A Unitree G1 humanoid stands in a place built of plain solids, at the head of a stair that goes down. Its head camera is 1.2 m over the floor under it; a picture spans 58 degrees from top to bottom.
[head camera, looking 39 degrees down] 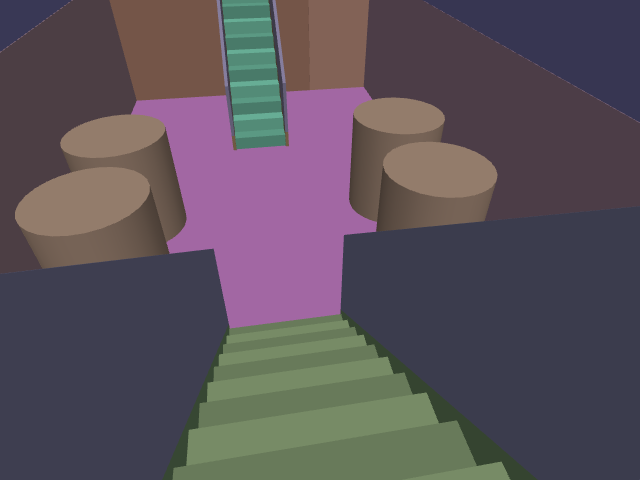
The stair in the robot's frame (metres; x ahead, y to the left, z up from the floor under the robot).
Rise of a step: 0.20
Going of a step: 0.24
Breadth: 1.07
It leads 10 degrees to the left of straight ahead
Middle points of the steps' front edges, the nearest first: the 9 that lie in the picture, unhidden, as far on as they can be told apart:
0.77 -0.01 -0.39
1.02 0.04 -0.59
1.26 0.08 -0.79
1.50 0.12 -0.99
1.74 0.16 -1.19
1.98 0.20 -1.38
2.22 0.24 -1.58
2.46 0.28 -1.78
2.70 0.32 -1.98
